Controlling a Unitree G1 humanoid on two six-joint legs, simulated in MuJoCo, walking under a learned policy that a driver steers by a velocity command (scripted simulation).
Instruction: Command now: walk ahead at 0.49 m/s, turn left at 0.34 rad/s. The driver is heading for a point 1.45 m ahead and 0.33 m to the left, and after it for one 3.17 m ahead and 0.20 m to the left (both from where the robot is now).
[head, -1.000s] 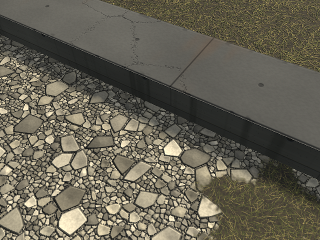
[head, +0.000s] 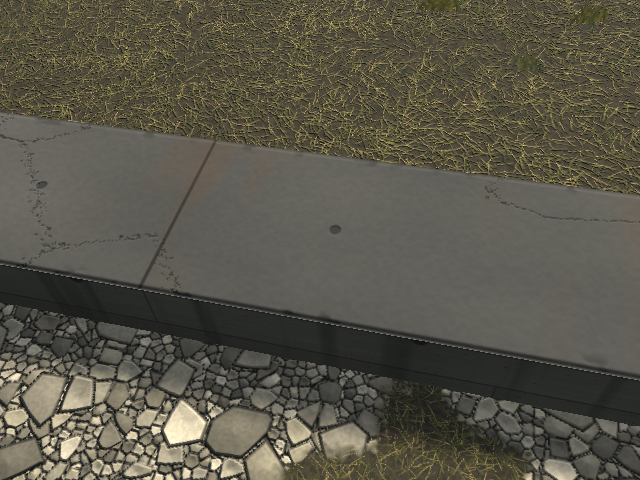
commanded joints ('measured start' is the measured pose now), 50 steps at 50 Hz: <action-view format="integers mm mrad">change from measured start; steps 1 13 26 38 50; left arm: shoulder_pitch -16 82 -128 83 129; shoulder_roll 94 187 82 131 76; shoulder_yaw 19 31 -11 7 6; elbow -30 69 -76 -3 140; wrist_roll -1 2 18 13 -19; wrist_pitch -28 10 45 -6 -23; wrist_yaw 3 44 6 40 23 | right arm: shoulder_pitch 6 -80 50 38 -75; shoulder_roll -34 -48 -146 -135 31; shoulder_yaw -6 -4 -44 -34 21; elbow -39 -88 -6 18 -102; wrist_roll -1 -17 29 31 -20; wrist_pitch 6 -16 -45 -59 -4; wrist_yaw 13 21 -29 -50 -15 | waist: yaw -17 -36 6 138 -1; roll -154 -141 -19 -18 -156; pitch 43 -56 -16 -137 10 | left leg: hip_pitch -52 214 427 487 -286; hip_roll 17 -164 22 -45 -122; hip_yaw -13 203 -203 -177 7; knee -61 -512 -885 -383 513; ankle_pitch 121 -40 371 772 -141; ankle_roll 2 155 259 125 0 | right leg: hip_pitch -30 265 -437 88 53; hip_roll -251 -283 -123 1 -257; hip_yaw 84 -112 120 80 282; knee -214 226 651 115 -100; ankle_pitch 221 976 -27 133 354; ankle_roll -99 -47 109 10 -189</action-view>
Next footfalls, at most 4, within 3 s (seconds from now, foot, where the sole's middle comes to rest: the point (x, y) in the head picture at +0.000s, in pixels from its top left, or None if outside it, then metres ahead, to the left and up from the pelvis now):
0.28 left None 0.31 0.12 -0.78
0.78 right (339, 424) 0.60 0.03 -0.78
1.26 left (178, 336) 0.73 0.36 -0.62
1.42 left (151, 375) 0.73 0.46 -0.78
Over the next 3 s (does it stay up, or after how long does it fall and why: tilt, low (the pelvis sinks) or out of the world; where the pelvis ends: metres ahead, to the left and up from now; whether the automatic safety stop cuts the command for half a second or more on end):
stays up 1.61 0.36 0.03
